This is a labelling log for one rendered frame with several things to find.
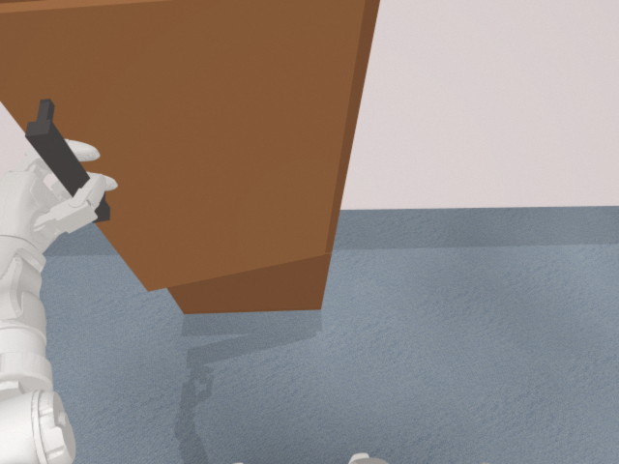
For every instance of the left robot forearm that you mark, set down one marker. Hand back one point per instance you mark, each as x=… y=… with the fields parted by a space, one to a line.
x=23 y=366

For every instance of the cupboard door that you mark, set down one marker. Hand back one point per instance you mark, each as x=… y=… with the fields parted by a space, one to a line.
x=221 y=121

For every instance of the robot left hand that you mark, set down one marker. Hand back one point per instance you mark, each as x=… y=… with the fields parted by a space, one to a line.
x=30 y=210

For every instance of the handle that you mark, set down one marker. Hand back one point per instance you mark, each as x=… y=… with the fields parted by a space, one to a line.
x=56 y=153

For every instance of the left robot upper arm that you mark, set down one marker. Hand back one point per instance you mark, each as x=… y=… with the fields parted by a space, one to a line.
x=35 y=429

